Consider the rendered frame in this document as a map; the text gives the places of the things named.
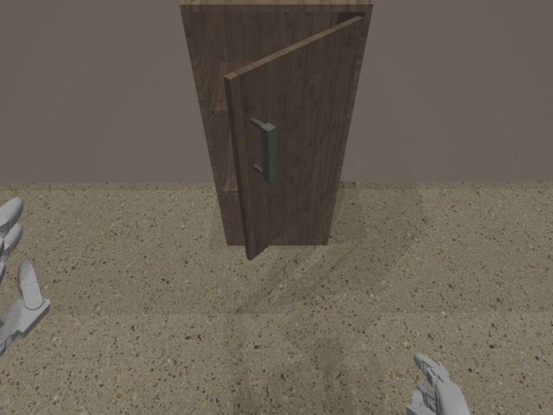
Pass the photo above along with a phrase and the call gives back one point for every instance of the right robot hand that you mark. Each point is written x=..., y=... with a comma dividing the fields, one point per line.
x=447, y=399

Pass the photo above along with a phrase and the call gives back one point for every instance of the handle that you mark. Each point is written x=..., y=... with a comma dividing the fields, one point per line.
x=269, y=150

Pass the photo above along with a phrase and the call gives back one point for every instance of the cupboard door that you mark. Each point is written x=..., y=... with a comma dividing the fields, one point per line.
x=304, y=91

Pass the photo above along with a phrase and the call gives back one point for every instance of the left robot hand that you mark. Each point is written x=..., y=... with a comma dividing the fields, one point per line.
x=24, y=314

